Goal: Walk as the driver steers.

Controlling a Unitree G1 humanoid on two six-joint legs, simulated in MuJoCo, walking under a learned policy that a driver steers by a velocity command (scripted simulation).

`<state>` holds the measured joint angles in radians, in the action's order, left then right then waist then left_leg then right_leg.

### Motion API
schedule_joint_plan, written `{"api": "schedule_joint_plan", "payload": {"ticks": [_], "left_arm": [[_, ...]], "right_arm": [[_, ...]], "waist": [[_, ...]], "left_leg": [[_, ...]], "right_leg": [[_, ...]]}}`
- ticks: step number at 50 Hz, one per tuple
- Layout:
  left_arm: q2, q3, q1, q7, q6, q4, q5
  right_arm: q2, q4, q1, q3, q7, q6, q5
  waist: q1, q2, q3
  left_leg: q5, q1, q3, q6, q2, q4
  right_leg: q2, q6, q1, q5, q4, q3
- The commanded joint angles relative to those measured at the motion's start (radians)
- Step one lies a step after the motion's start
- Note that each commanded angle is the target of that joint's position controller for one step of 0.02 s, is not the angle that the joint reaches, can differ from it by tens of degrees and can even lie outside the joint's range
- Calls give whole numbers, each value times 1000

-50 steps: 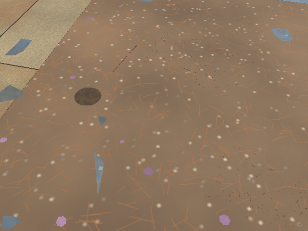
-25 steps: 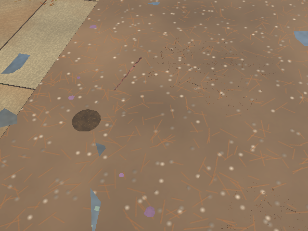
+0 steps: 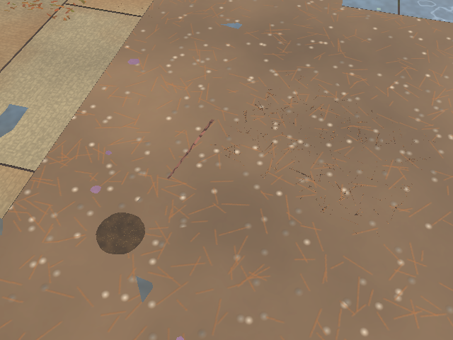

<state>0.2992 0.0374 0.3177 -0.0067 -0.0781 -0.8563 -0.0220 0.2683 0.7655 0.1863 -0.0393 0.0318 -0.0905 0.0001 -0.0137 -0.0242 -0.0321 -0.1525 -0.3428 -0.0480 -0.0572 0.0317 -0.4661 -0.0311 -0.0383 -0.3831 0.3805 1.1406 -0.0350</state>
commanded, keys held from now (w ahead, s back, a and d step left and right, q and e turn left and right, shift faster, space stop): w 0.76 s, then w+e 0.24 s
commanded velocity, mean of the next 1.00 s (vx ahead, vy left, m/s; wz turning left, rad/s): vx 0.50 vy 0.00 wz -0.06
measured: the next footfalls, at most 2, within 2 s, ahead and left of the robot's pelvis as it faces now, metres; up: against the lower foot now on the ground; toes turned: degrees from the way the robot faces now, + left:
right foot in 0.40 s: +0.40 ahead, -0.15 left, +0.00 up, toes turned -2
left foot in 0.96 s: +0.70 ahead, +0.08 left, +0.00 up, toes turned -3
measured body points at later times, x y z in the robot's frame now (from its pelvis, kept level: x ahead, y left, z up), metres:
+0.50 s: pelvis +0.28 -0.06 -0.01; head +0.31 -0.07 +0.44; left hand +0.45 +0.20 -0.10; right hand +0.30 -0.34 -0.15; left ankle +0.13 +0.08 -0.65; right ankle +0.36 -0.15 -0.74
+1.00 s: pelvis +0.55 -0.02 -0.01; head +0.59 -0.02 +0.44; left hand +0.54 +0.26 -0.15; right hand +0.76 -0.27 -0.09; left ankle +0.66 +0.08 -0.74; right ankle +0.37 -0.14 -0.70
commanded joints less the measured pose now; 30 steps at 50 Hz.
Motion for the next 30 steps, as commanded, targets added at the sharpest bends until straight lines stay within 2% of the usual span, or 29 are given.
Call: {"api": "schedule_joint_plan", "payload": {"ticks": [1,3,5,10,12,14,16,18,19,20,21,22,23,24,25,26,27,29,30], "left_arm": [[85,26,-5,1,-9,72,6],[61,21,-10,5,9,75,11],[55,19,-79,8,13,100,19],[24,6,-250,-8,-4,142,16],[26,4,-311,-16,-9,162,10],[35,5,-353,-27,-13,182,6],[51,9,-363,-38,-18,194,7],[77,20,-304,-41,-21,181,8],[101,36,-207,-38,-21,153,11],[150,60,-46,-28,-20,104,13],[240,82,93,-20,-16,81,30],[243,81,135,-25,-11,65,18],[159,57,105,-25,-12,70,8],[136,47,21,-22,-12,84,7],[117,41,-46,-22,-13,94,17],[89,34,-87,-25,-16,100,26],[75,30,-107,-26,-21,99,34],[78,32,-106,-27,-32,84,27],[90,35,-97,-25,-35,74,25]], "right_arm": [[105,-35,46,-28,-1,-15,-9],[121,-17,54,-32,-2,-25,-1],[141,3,76,-38,-11,-24,0],[165,42,140,-40,-27,-8,9],[176,66,182,-43,-29,-1,14],[179,87,206,-45,-31,10,18],[187,99,205,-51,-37,21,21],[200,101,185,-56,-41,31,21],[202,98,164,-56,-43,37,20],[175,91,166,-44,-45,42,11],[99,63,240,-17,-43,31,-6],[26,76,312,6,-36,10,-1],[137,68,223,-21,-28,-8,27],[166,38,137,-29,-25,-18,43],[160,31,92,-29,-30,-20,32],[149,31,85,-33,-32,-14,19],[132,38,110,-33,-33,-4,15],[98,48,135,-29,-36,17,13],[93,41,117,-28,-39,23,10]], "waist": [[9,100,79],[-6,91,53],[6,75,19],[64,76,-18],[88,76,-32],[92,79,-44],[77,86,-41],[35,105,-2],[-23,104,57],[-90,80,167],[-94,-78,326],[-72,-269,418],[-98,-165,321],[-78,-114,184],[-51,-43,113],[-20,-36,69],[8,-61,69],[29,-61,60],[31,-52,44]], "left_leg": [[129,249,325,-177,-262,278],[199,201,260,-191,-254,314],[242,198,216,-196,-249,338],[208,213,112,-149,-201,356],[183,259,116,-148,-222,345],[195,332,127,-142,-256,316],[243,399,138,-126,-287,272],[404,431,134,-106,-291,193],[556,417,105,-87,-260,76],[562,330,66,-57,-204,-122],[249,11,15,-2,-102,-484],[-426,-270,97,33,41,-725],[-424,-381,182,17,-18,-823],[-325,-420,146,4,-71,-809],[-232,-387,124,7,-117,-761],[-172,-338,124,12,-148,-708],[-134,-277,130,17,-167,-682],[-101,-244,118,35,-176,-638],[-71,-263,114,46,-180,-605]], "right_leg": [[-106,13,-231,-110,-4,-45],[-113,34,-237,-140,-56,-32],[-118,55,-291,-219,-155,-26],[-77,54,-246,-470,-476,19],[-62,48,-241,-489,-541,25],[-55,30,-264,-458,-586,14],[-48,3,-263,-390,-619,8],[-18,-25,-160,-318,-637,34],[15,-47,-17,-316,-661,67],[6,-80,226,-341,-646,59],[-224,-188,605,-317,-619,-252],[-356,-286,786,-112,-775,-648],[-329,-245,721,17,-829,-626],[-303,-210,576,-20,-856,-491],[-268,-196,439,-110,-884,-395],[-233,-187,337,-200,-916,-321],[-210,-184,277,-250,-944,-274],[-189,-198,223,-323,-988,-202],[-187,-203,210,-354,-1004,-174]]}}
